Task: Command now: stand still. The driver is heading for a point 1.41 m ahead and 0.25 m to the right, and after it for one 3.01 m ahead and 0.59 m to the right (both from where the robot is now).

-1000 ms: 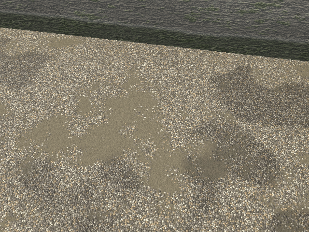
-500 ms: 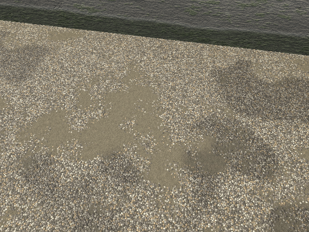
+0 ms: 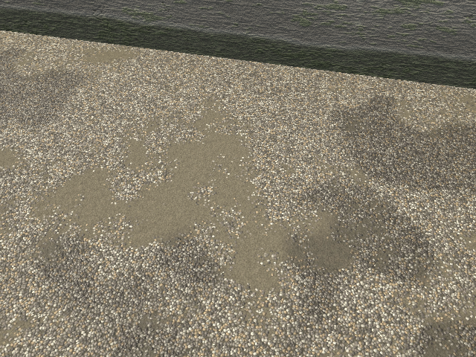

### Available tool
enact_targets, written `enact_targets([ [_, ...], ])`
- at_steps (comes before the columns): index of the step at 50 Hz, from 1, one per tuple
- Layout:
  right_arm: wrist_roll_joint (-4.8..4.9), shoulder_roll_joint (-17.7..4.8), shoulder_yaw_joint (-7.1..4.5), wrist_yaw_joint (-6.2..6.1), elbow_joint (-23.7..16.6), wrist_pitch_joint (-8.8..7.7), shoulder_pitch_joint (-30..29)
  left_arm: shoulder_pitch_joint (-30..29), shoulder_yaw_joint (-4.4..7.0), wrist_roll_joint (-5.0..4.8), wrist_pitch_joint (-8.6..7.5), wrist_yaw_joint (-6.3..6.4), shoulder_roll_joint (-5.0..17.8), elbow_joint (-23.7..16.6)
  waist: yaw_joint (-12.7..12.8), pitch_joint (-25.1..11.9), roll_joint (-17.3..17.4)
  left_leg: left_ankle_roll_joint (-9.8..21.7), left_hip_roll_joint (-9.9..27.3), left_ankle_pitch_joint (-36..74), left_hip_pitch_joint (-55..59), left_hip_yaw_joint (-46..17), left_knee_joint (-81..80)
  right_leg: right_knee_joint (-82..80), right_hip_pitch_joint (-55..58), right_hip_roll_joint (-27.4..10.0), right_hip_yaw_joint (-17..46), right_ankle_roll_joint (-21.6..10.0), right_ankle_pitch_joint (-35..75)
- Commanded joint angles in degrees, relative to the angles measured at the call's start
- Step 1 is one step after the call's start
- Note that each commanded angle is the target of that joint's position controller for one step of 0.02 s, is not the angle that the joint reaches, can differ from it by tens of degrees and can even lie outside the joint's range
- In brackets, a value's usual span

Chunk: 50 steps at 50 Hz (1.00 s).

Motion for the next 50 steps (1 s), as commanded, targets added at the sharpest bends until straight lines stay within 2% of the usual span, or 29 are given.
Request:
enact_targets([
  [1,-0.03,-5.4,-1.32,-0.19,-3.6,-0.84,0.5,1.2,1.37,0.02,-0.41,0.26,5.7,-3.0,0.1,1.2,0.3,3.6,6.4,12.0,-2.7,-5.9,-1.4,-1.6,0.9,-5.6,6.2,-3.1,12.3],
  [2,-0.19,-5.1,-1.12,-0.19,-3.5,-0.85,1.1,1.6,1.11,0.17,-0.36,0.27,5.2,-2.7,0.1,0.2,0.4,3.5,6.4,9.3,-2.3,-5.9,-1.9,-2.2,1.5,-5.5,6.3,-3.2,9.6],
  [3,1.12,-2.1,-1.36,-0.04,-4.5,-0.68,-6.2,-5.7,0.66,-1.81,-0.81,-0.23,1.6,-4.1,-1.2,-0.7,2.7,1.4,7.4,9.6,-1.1,-4.6,-1.5,-0.1,-0.6,-7.7,6.0,-0.7,13.8],
  [4,1.06,-1.6,-1.15,-0.09,-5.1,-0.52,-6.6,-6.4,0.71,-1.97,-1.04,-0.23,1.8,-4.5,-1.3,-2.5,1.4,1.0,6.9,9.1,-1.1,-4.5,-0.6,0.3,0.0,-6.7,5.7,0.0,13.2],
  [9,0.87,-1.7,-1.41,-0.57,-5.0,-0.27,-7.1,-6.9,1.23,-1.65,-0.59,-0.02,2.3,-5.1,-1.2,-1.4,-0.7,1.5,4.5,4.2,-5.6,-1.9,5.4,4.8,-0.6,-4.9,4.8,-1.5,10.7],
  [10,1.38,-2.6,-1.47,-1.38,-3.3,0.01,-4.7,-3.7,1.20,-1.58,-0.74,-0.05,2.3,-3.1,-0.3,-3.1,-0.4,1.6,4.3,-3.3,-6.0,-2.9,4.7,4.3,0.9,-3.4,3.9,-1.8,-0.6],
  [11,1.36,-2.7,-1.52,-1.64,-3.7,0.26,-6.8,-5.1,1.04,-1.60,-0.74,-0.11,1.7,-3.4,-0.1,1.5,0.2,1.6,3.9,-3.7,-8.7,-2.7,5.4,4.9,-1.5,-3.0,4.0,-1.8,-1.9],
  [12,0.55,-1.4,-1.35,-0.89,-5.9,0.22,-10.6,-9.0,1.04,-1.58,-0.40,-0.07,1.6,-5.7,-1.0,4.7,-0.1,1.5,3.7,2.5,-10.7,-1.2,8.3,6.6,-4.4,-4.7,5.4,-2.2,8.7],
  [17,0.12,-0.9,-1.56,-0.73,-7.2,-0.37,-10.6,-10.5,1.90,-1.53,-0.39,0.04,1.9,-7.7,-1.3,-0.7,-1.0,1.2,3.5,5.9,-10.0,-0.4,12.6,11.2,-1.8,-5.8,6.4,-3.4,16.8],
  [18,0.90,-1.3,-1.50,-1.49,-6.0,-0.16,-8.1,-8.5,1.76,-1.45,-0.66,-0.04,1.5,-6.4,-0.6,-3.6,-1.2,1.5,3.3,-1.4,-8.0,-1.6,11.2,10.5,-0.9,-3.8,4.7,-2.8,5.4],
  [19,1.04,-1.4,-1.53,-1.63,-6.6,0.14,-10.4,-10.1,1.49,-1.36,-0.62,-0.18,0.6,-7.0,-0.4,0.5,-0.3,1.6,3.3,-0.9,-9.6,-1.9,11.2,10.8,-3.3,-3.0,4.2,-2.3,3.3],
  [20,0.44,-0.9,-1.53,-0.95,-8.7,0.09,-14.2,-13.1,1.52,-1.51,-0.24,-0.07,0.6,-9.0,-1.2,3.1,0.6,1.5,3.6,8.3,-10.9,-0.6,13.8,12.3,-5.4,-4.4,5.4,-2.3,13.7],
  [22,0.08,-0.5,-1.55,-0.69,-8.7,-0.17,-12.5,-12.7,2.02,-1.26,-0.14,-0.01,1.1,-9.3,-1.6,-1.0,0.2,1.4,3.6,10.7,-9.4,-0.3,14.9,14.2,-3.6,-4.6,5.3,-2.4,17.0],
  [23,0.78,-0.8,-1.51,-1.45,-7.5,-0.11,-9.7,-10.3,1.95,-1.08,-0.59,-0.01,0.6,-8.0,-0.7,-4.8,0.0,1.8,3.6,2.8,-7.4,-1.9,13.2,13.6,-1.6,-3.0,3.8,-1.9,6.1],
  [24,1.04,-1.1,-1.57,-1.56,-8.1,0.07,-11.8,-11.6,1.69,-1.02,-0.72,-0.13,-0.1,-8.5,-0.5,-1.7,0.7,2.0,3.6,2.8,-8.5,-2.4,13.0,13.6,-3.2,-2.5,3.6,-1.6,4.4],
  [25,0.53,-0.8,-1.65,-0.88,-10.0,0.01,-15.5,-14.5,1.78,-1.25,-0.36,-0.05,0.3,-10.2,-1.3,1.3,1.2,1.8,3.9,12.0,-9.8,-0.8,15.4,14.8,-5.3,-3.9,4.7,-1.6,15.1],
  [26,0.15,-0.6,-1.67,-0.72,-9.8,-0.12,-14.2,-14.2,2.14,-1.11,-0.27,0.01,0.9,-10.0,-1.7,-1.5,0.5,1.7,3.9,13.2,-8.7,-0.5,16.0,15.8,-4.0,-4.2,4.8,-1.7,17.3],
  [27,0.83,-0.8,-1.59,-1.42,-8.4,-0.01,-10.9,-11.6,2.14,-0.95,-0.68,0.03,0.4,-8.8,-0.9,-5.2,0.1,1.9,3.8,5.0,-7.1,-2.2,14.1,15.4,-1.7,-2.6,3.3,-1.4,6.6],
  [29,1.09,-1.1,-1.67,-1.53,-9.3,0.31,-13.5,-12.9,1.78,-0.84,-0.89,-0.16,-0.5,-9.2,-0.6,-1.5,1.2,2.2,3.9,4.6,-8.4,-2.9,13.6,15.0,-3.9,-2.3,3.2,-1.1,4.3],
  [30,0.63,-0.9,-1.70,-0.77,-10.8,0.18,-16.4,-15.4,1.93,-1.20,-0.50,-0.13,0.3,-10.6,-1.5,1.1,1.2,1.9,4.0,13.5,-9.6,-0.9,16.2,16.1,-5.6,-3.7,4.3,-1.1,15.4],
  [31,0.18,-0.7,-1.72,-0.60,-10.5,0.01,-14.8,-14.9,2.30,-1.06,-0.39,-0.08,0.8,-10.4,-1.9,-1.8,0.5,1.7,3.9,14.5,-8.7,-0.6,16.7,17.0,-4.1,-4.0,4.5,-1.3,17.8],
  [32,0.82,-0.8,-1.62,-1.31,-9.1,0.01,-11.6,-12.2,2.24,-0.89,-0.88,0.00,0.2,-9.1,-1.1,-5.8,0.2,1.9,3.8,6.1,-7.0,-2.3,14.7,16.5,-1.7,-2.6,3.1,-1.1,7.1],
  [36,1.15,-1.3,-1.71,-1.38,-10.1,0.57,-14.5,-13.7,1.96,-0.86,-1.15,-0.23,-0.3,-9.4,-0.9,-0.6,1.1,2.2,4.1,5.6,-8.7,-3.2,13.9,16.0,-4.6,-2.2,2.9,-0.7,4.3],
  [37,0.67,-1.0,-1.68,-0.60,-11.4,0.33,-17.0,-16.0,2.00,-1.24,-0.71,-0.22,0.2,-10.7,-1.8,1.3,1.1,1.9,4.0,14.0,-10.0,-1.0,16.5,17.0,-5.9,-3.7,4.1,-0.7,15.6],
  [38,0.12,-0.7,-1.71,-0.42,-11.1,-0.01,-15.3,-15.3,2.36,-1.04,-0.65,-0.17,0.7,-10.4,-2.1,-2.1,0.3,1.8,3.9,14.9,-8.6,-0.7,17.1,17.7,-4.2,-4.2,4.5,-0.9,18.2],
  [39,0.82,-0.7,-1.62,-1.15,-9.7,-0.09,-12.2,-12.7,2.34,-0.88,-1.16,-0.04,0.0,-9.2,-1.3,-6.3,0.0,1.9,3.8,6.7,-6.8,-2.4,15.0,17.2,-1.6,-2.7,3.1,-0.8,7.3],
  [43,1.23,-1.1,-1.63,-1.23,-10.7,0.51,-15.2,-14.2,2.02,-0.82,-1.27,-0.26,-0.5,-9.5,-1.0,-0.8,1.1,2.2,4.1,5.9,-8.8,-3.4,13.9,16.5,-4.8,-2.2,2.8,-0.4,3.8],
  [49,1.11,-0.9,-1.60,-1.11,-11.0,0.34,-15.2,-14.0,2.04,-0.86,-1.59,-0.28,-0.4,-9.3,-1.1,-1.1,0.9,2.3,3.9,5.6,-8.8,-3.3,14.0,16.7,-4.3,-2.5,3.0,-0.4,4.9],
  [50,0.63,-0.7,-1.55,-0.38,-12.3,0.06,-17.7,-16.3,2.12,-1.23,-1.08,-0.26,0.2,-10.6,-2.0,0.9,0.5,2.0,3.9,14.1,-9.9,-1.1,16.6,17.5,-5.8,-3.9,4.1,-0.4,16.1],
])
